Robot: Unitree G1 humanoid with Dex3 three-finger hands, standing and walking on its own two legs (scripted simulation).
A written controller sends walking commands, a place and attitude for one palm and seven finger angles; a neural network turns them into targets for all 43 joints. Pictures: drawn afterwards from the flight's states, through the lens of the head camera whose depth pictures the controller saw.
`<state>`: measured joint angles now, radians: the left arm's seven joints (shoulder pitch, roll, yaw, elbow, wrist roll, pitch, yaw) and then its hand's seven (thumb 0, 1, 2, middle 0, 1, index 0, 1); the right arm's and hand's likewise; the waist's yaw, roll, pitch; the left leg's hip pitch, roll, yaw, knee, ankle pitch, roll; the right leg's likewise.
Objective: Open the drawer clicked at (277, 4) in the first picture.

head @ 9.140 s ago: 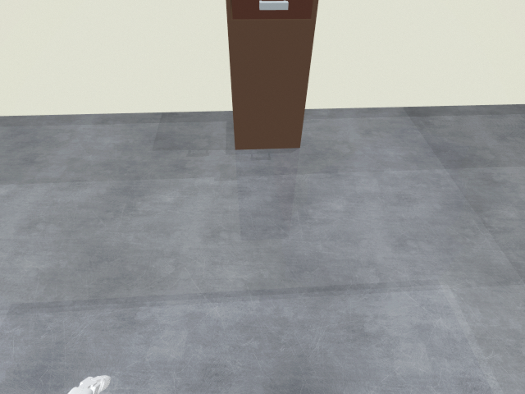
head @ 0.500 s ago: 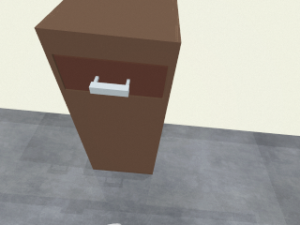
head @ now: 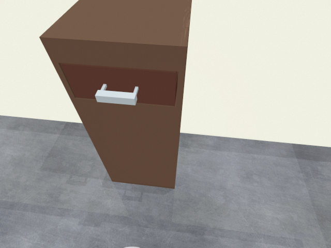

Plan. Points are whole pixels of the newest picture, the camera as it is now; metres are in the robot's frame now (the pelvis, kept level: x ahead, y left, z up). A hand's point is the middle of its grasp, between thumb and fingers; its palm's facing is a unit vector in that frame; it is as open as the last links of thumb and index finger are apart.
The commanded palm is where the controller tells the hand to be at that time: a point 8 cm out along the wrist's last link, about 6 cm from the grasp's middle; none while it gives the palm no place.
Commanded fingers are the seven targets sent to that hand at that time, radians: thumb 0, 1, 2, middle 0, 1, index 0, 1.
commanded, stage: come to a stop and stand still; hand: left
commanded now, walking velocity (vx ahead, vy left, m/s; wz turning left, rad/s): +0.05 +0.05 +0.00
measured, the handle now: (118, 92) +0.54 +0.20 +0.04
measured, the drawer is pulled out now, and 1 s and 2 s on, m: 0.00 0.00 0.00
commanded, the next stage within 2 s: look again from close up in 0.42 s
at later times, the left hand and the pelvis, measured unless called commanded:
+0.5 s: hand out of the picture +0.01 +0.20 -0.17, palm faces +0.03 -0.98 -0.21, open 7.3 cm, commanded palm none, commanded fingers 0.00 0.90 0.90 -0.20 -0.30 -0.20 -0.30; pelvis -0.01 +0.03 +0.00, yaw +0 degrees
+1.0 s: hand out of the picture +0.00 +0.20 -0.18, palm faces +0.00 -0.98 -0.19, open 7.3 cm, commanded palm none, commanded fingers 0.00 0.90 0.90 -0.20 -0.30 -0.20 -0.30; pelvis -0.01 +0.03 +0.00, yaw -1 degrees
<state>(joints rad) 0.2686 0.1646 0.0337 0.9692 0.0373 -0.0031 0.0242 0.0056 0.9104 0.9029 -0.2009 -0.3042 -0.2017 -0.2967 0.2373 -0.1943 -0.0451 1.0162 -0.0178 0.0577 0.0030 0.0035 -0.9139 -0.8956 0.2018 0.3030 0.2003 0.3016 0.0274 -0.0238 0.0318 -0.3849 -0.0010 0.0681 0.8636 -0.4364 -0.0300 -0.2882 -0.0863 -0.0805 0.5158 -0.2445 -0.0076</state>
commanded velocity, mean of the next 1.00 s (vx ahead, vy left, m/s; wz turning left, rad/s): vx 0.00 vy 0.00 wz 0.00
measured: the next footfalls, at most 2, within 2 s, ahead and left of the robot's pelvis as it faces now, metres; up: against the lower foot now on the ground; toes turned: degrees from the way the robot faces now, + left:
left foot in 0.12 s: +0.01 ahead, +0.13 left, +0.00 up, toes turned +3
right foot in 0.38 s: +0.02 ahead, -0.08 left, +0.00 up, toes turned -4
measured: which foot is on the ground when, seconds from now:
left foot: up 0.00-0.10, down 0.12-1.00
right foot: down 0.00-0.12, up 0.14-0.36, down 0.38-1.00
